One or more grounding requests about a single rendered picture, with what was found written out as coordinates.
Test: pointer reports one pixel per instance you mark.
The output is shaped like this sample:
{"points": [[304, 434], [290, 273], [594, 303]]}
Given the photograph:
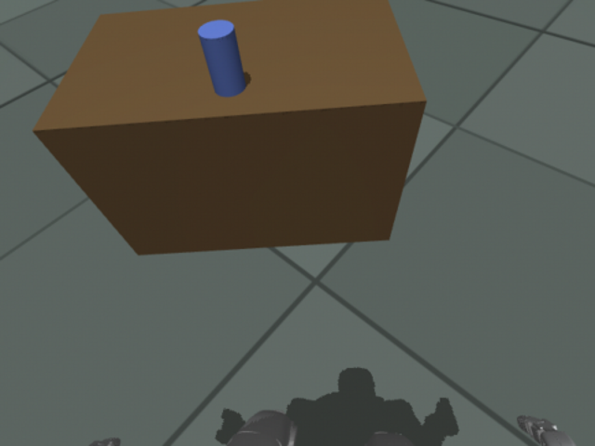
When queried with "right robot hand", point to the right robot hand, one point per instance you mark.
{"points": [[543, 431]]}

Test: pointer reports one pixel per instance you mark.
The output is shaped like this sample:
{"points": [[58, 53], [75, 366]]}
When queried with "can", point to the can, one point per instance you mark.
{"points": [[219, 43]]}

